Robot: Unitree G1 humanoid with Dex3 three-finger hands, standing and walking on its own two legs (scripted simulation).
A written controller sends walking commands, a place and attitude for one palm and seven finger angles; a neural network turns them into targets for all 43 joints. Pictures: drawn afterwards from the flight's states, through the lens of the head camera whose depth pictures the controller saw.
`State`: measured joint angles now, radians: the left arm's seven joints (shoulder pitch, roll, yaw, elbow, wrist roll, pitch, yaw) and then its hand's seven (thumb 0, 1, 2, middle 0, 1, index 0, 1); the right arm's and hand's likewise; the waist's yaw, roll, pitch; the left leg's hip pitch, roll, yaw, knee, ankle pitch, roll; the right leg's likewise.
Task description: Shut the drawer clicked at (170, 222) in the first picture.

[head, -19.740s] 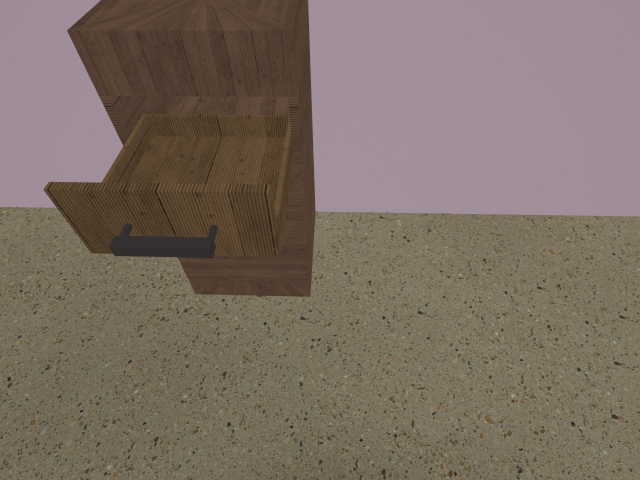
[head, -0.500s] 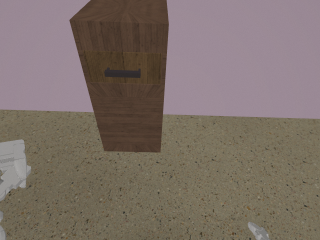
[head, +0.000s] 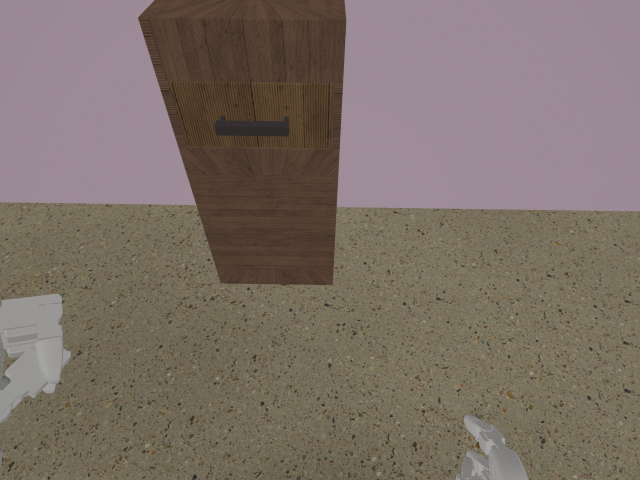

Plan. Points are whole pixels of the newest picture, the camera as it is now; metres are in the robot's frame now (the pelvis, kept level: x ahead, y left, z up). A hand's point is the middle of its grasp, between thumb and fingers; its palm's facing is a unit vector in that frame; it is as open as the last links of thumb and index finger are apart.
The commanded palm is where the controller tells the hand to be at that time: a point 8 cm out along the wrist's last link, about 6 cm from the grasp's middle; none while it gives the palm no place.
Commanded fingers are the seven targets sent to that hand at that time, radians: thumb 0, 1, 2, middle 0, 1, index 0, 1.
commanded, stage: stop stepping back and stand still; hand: left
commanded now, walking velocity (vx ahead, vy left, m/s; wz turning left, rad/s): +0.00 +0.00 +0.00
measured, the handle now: (253, 123) +0.90 +0.21 -0.04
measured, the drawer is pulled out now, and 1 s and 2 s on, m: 0.00 0.00 0.00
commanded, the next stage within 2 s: let the arm hang, fingers relaxed in 0.40 s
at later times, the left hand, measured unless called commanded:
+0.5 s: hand (53, 339) +0.20 +0.25 +0.16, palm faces +0.34 -0.81 -0.48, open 3.3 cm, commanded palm none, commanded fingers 0.00 0.90 0.90 -1.36 -1.56 -1.36 -1.56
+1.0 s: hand out of the picture -0.03 +0.23 -0.16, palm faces +0.02 -0.97 -0.25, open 4.5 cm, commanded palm none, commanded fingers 0.00 0.90 0.90 -0.36 -0.47 -0.36 -0.47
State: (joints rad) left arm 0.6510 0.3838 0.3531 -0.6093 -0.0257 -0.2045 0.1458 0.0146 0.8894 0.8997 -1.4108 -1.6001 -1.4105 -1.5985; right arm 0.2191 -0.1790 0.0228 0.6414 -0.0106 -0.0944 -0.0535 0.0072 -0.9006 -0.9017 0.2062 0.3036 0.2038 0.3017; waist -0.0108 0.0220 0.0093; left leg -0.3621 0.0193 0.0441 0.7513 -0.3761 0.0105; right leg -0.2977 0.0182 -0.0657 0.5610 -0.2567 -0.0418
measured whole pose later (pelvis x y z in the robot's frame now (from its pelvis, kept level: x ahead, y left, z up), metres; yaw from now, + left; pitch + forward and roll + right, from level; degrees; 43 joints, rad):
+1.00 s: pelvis -0.02 +0.02 +0.01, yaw +2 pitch -1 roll -1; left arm 0.29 0.25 0.01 1.04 0.01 0.03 0.01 0.01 0.91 0.90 -0.72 -0.90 -0.72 -0.88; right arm 0.29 -0.24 -0.01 1.04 -0.02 0.03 -0.01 0.00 -0.91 -0.90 0.20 0.30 0.20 0.30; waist 0.01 0.00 0.08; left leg -0.26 -0.01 0.03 0.47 -0.20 0.03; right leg -0.25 -0.01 -0.08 0.43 -0.17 -0.02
